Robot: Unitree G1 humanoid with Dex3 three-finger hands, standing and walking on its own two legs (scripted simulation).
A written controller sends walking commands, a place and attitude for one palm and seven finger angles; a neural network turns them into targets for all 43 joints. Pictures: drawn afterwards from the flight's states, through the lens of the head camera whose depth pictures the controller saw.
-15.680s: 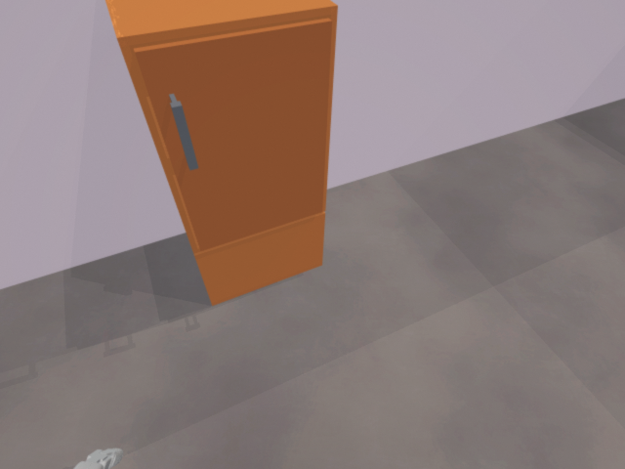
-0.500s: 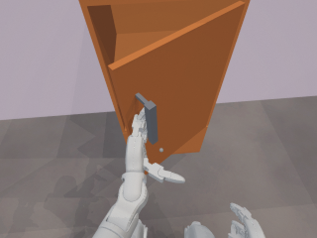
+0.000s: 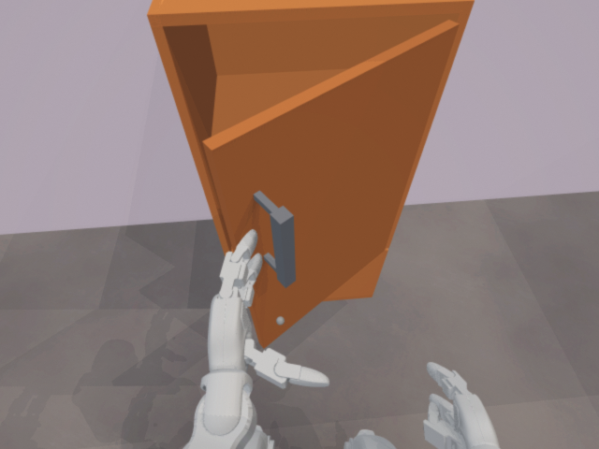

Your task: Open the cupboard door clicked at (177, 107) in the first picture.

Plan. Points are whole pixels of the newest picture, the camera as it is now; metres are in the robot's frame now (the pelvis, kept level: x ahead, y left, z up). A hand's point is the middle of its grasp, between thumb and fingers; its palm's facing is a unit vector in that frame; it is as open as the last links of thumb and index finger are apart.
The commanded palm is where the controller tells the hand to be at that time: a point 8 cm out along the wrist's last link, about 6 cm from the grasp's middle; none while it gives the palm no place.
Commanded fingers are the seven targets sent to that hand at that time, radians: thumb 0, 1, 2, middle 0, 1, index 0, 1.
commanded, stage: slide the hand sideways off the handle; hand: left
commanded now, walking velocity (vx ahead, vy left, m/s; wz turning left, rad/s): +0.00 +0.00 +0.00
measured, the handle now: (275, 242) +0.37 +0.06 +0.06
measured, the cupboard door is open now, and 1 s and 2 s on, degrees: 35 35 35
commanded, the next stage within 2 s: draw the hand back to the body in 0.44 s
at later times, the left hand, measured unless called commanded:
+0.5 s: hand (246, 363) +0.21 +0.08 +0.06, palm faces +0.10 -1.00 +0.00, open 16.4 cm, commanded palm +0.18 +0.12 +0.06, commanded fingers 0.00 -0.50 0.30 -0.15 -0.30 -0.15 -0.30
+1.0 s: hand (173, 351) +0.20 +0.14 +0.12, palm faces +0.11 -0.99 -0.05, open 16.3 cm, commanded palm +0.17 +0.20 +0.13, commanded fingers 0.00 -0.36 0.36 -0.16 -0.30 -0.16 -0.30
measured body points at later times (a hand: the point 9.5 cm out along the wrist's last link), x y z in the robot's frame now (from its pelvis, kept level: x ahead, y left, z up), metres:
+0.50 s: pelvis +0.01 -0.01 -0.01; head +0.06 -0.03 +0.43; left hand +0.20 +0.13 +0.06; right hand +0.20 -0.23 -0.09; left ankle +0.01 +0.12 -0.67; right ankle +0.01 -0.11 -0.67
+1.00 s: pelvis +0.01 -0.01 +0.02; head +0.03 -0.02 +0.47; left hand +0.19 +0.19 +0.12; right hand +0.19 -0.23 -0.05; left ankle +0.01 +0.12 -0.67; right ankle +0.01 -0.11 -0.67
